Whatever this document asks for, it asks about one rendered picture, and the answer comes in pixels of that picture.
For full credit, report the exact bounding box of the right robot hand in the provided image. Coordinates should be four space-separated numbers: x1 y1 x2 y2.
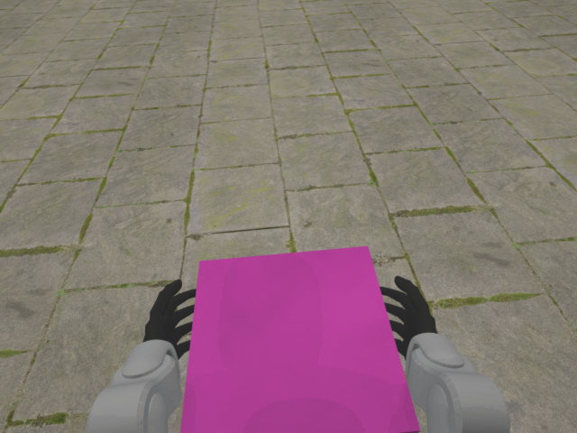
380 276 437 360

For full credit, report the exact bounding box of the robot right forearm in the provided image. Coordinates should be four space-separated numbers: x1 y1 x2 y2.
406 333 510 433

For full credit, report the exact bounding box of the carton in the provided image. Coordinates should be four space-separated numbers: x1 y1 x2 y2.
180 246 420 433

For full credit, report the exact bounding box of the robot left forearm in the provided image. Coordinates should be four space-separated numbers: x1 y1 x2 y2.
85 339 182 433

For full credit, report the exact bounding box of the left robot hand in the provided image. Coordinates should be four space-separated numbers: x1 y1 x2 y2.
143 280 197 359

